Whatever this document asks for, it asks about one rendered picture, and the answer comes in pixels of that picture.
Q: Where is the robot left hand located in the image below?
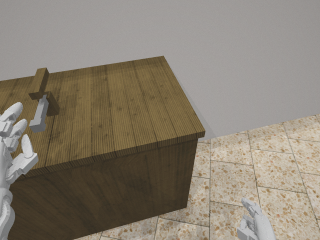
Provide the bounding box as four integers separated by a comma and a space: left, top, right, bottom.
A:
0, 102, 39, 190

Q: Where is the robot left forearm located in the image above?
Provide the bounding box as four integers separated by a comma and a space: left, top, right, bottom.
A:
0, 187, 15, 240

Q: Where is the robot right hand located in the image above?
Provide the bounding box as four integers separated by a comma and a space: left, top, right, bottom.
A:
237, 197, 277, 240

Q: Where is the counter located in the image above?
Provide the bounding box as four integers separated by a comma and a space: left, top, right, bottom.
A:
0, 56, 206, 240

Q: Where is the tap lever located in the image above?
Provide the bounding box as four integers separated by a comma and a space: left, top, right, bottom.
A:
29, 94, 49, 133

